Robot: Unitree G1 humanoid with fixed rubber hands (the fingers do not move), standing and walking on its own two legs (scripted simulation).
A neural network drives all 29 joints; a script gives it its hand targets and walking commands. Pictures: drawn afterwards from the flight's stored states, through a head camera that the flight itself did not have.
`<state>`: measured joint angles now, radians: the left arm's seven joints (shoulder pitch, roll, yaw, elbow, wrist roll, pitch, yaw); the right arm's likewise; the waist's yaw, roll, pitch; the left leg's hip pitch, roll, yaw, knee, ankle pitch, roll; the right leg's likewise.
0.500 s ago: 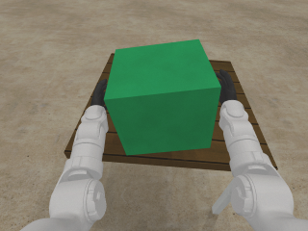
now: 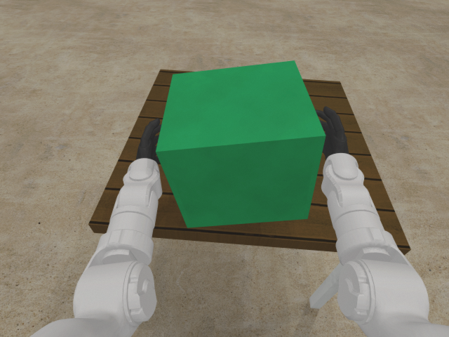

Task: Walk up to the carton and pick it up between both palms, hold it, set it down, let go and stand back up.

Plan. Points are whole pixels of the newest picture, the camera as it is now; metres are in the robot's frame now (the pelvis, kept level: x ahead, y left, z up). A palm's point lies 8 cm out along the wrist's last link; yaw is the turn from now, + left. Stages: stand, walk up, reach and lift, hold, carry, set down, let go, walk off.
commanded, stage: set down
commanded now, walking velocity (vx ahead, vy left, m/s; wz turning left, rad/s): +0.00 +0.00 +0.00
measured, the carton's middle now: (239, 146) +0.47 +0.00 +0.08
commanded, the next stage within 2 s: none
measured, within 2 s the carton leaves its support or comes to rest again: neither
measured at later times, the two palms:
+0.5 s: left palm (152, 167) +0.41 +0.17 +0.08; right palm (330, 154) +0.42 -0.17 +0.12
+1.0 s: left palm (157, 168) +0.42 +0.17 +0.05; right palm (325, 157) +0.43 -0.18 +0.10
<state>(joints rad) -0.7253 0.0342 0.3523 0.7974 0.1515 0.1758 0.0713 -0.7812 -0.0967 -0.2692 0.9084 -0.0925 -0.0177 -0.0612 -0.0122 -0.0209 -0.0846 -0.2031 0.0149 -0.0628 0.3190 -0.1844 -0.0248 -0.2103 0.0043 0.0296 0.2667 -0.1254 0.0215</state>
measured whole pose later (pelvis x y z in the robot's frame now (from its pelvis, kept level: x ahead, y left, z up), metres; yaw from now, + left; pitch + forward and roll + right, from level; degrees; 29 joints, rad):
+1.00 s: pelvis +0.03 +0.00 +0.00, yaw +0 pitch +6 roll +0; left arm -0.74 0.04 0.41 1.01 0.15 -0.02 0.06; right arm -0.78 -0.03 -0.48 0.97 -0.34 -0.12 -0.02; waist -0.01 -0.02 -0.06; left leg -0.20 0.02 -0.06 0.30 -0.21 -0.02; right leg -0.22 0.00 0.03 0.28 -0.17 0.02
